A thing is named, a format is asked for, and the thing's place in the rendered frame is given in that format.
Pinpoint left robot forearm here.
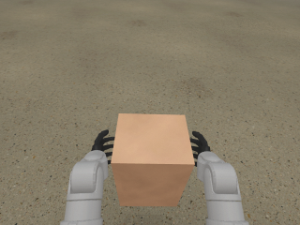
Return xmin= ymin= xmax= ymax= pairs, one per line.
xmin=60 ymin=150 xmax=109 ymax=225

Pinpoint right robot hand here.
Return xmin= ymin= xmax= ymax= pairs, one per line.
xmin=189 ymin=130 xmax=211 ymax=167

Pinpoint right robot forearm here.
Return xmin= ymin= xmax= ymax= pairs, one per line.
xmin=197 ymin=151 xmax=249 ymax=225

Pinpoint carton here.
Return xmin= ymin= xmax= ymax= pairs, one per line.
xmin=111 ymin=113 xmax=195 ymax=207

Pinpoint left robot hand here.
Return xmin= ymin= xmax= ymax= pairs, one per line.
xmin=91 ymin=129 xmax=115 ymax=164

